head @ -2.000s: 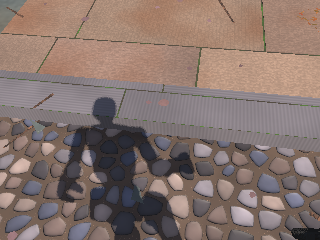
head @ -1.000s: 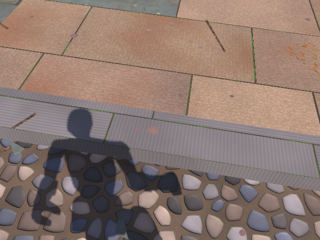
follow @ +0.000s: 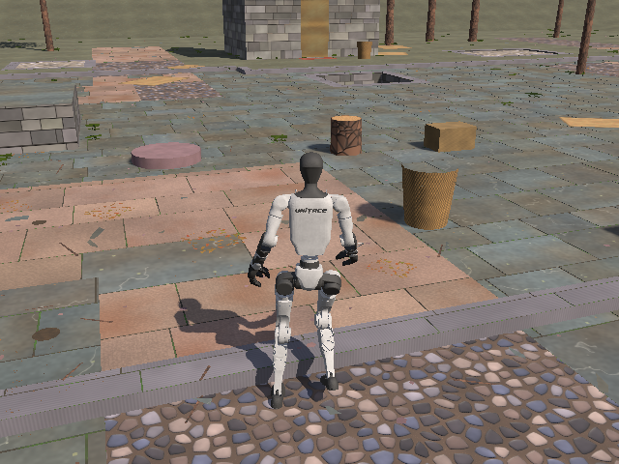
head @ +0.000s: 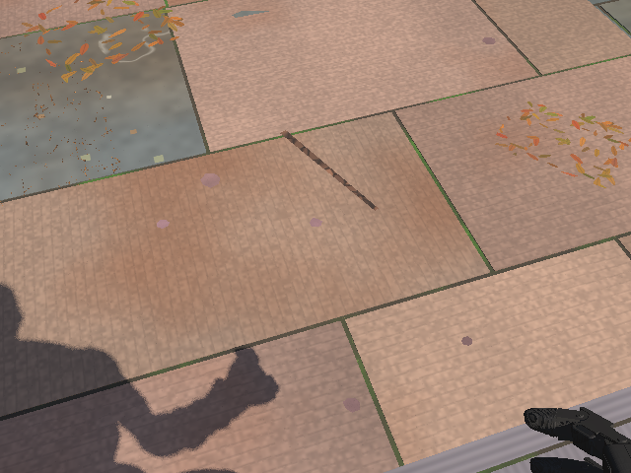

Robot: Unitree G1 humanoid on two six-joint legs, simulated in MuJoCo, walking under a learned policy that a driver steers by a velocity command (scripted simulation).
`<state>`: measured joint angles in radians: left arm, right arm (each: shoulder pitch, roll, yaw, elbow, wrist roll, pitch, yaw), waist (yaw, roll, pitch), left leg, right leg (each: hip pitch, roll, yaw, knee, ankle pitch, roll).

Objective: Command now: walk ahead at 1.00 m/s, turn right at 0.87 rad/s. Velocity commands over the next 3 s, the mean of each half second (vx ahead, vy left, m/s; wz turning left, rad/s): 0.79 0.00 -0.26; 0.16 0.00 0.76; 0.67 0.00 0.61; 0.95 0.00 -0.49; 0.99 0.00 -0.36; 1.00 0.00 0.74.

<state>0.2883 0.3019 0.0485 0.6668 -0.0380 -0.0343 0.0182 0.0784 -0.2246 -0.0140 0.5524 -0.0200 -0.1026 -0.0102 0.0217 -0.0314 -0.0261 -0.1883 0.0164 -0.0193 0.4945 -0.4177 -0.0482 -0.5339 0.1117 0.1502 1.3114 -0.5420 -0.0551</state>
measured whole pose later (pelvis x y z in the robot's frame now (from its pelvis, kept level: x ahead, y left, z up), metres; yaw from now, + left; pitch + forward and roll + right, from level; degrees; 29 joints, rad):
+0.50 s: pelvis +0.39 +0.00 +0.12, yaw -8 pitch +2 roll +0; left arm 0.32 0.22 0.01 0.75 0.02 -0.10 0.01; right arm 0.11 -0.27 -0.03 0.68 0.02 -0.09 0.01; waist 0.04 0.02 0.03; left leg -0.77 0.02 -0.02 0.86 0.07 -0.02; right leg -0.04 0.02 -0.16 0.36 -0.30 -0.07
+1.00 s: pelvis +0.60 +0.00 +0.12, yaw +18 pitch +1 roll -4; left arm 0.07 0.30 0.08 0.67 0.00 -0.02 0.05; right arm 0.21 -0.31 -0.08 0.58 0.03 0.05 -0.05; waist -0.03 -0.01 0.08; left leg -0.30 -0.25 -0.36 0.41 -0.05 0.11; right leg -0.65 0.06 0.24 0.98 -0.24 0.08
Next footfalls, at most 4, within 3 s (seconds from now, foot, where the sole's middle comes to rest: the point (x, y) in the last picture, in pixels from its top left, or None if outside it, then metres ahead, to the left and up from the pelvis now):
0.20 right None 0.32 -0.07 -0.66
0.60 left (326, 339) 0.70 0.03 -0.66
1.24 right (389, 287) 0.83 -0.11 -0.66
1.72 left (191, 229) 1.00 0.37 -0.66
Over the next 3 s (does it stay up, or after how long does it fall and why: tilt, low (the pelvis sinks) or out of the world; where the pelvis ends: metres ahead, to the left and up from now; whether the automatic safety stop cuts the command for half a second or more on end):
stays up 2.03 0.41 0.11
